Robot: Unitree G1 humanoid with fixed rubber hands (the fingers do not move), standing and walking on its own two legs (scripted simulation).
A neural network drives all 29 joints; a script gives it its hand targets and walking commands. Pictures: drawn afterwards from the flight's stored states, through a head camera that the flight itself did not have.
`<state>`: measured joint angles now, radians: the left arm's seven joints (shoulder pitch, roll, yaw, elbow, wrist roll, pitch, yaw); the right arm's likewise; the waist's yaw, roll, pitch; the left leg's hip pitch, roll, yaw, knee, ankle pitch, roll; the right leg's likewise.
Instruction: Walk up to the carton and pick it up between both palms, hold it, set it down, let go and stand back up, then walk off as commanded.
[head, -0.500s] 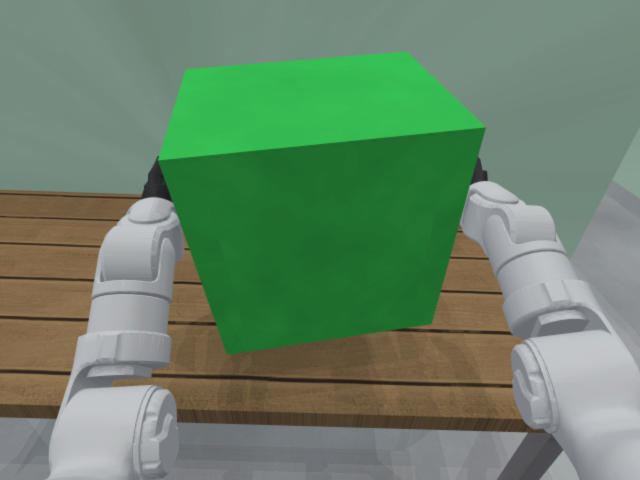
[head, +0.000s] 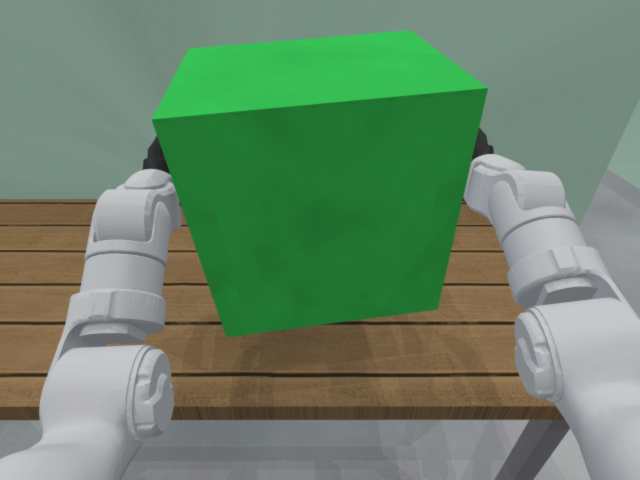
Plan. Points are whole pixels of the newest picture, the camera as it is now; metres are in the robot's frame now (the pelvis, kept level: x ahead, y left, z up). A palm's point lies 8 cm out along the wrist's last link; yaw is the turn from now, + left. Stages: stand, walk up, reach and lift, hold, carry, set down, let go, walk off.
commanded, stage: reach and lift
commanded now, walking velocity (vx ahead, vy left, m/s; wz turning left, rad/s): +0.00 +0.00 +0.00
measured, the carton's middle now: (318, 184) +0.42 -0.02 +0.25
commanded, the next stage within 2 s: hold in 0.60 s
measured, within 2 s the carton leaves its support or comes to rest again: neither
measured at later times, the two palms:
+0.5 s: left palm (141, 178) +0.39 +0.18 +0.28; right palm (461, 162) +0.39 -0.19 +0.28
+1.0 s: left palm (145, 166) +0.38 +0.17 +0.30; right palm (481, 145) +0.38 -0.20 +0.31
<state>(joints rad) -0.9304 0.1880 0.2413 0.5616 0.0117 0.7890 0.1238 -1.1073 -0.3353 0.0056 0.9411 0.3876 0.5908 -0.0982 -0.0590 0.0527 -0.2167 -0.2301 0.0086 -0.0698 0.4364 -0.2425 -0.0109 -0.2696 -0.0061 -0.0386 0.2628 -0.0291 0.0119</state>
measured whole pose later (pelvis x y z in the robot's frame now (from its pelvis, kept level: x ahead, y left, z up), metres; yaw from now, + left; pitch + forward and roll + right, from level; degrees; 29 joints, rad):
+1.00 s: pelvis +0.00 -0.01 +0.00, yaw +0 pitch +1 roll -1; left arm -0.98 0.22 0.31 0.56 0.03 0.86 0.07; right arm -1.18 -0.34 0.04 0.92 0.43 0.69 -0.16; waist -0.05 0.05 -0.23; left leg -0.20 0.02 -0.07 0.43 -0.24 -0.02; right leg -0.25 0.01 -0.04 0.27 -0.03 0.00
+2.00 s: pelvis +0.00 -0.01 +0.00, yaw +0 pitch +1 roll -2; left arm -0.99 0.23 0.30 0.53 0.04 0.89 0.05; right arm -1.18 -0.33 0.03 0.87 0.43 0.74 -0.18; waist -0.06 0.05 -0.24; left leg -0.20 0.02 -0.08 0.43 -0.25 -0.02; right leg -0.25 0.01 -0.05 0.27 -0.04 0.00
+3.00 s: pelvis +0.00 -0.01 +0.00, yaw +1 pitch +2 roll -1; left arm -0.99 0.24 0.30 0.54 0.03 0.88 0.04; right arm -1.18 -0.33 0.02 0.85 0.43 0.75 -0.19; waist -0.06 0.05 -0.25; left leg -0.22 0.02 -0.09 0.42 -0.24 -0.03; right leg -0.26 0.01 -0.05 0.27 -0.04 0.00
